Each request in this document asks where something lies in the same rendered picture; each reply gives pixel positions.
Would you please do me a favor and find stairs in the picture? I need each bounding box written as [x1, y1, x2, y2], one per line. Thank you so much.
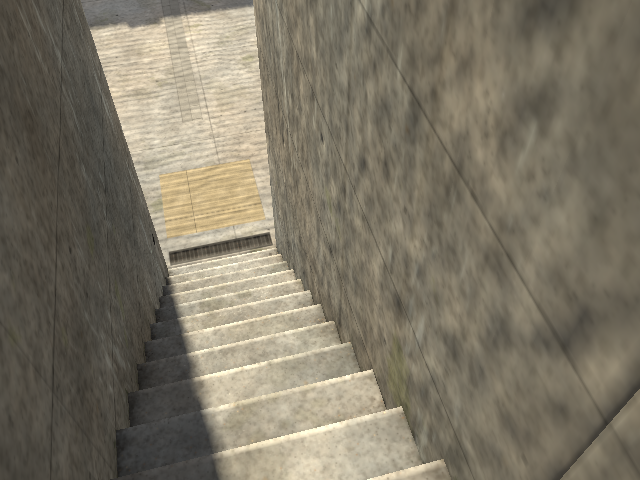
[110, 248, 451, 480]

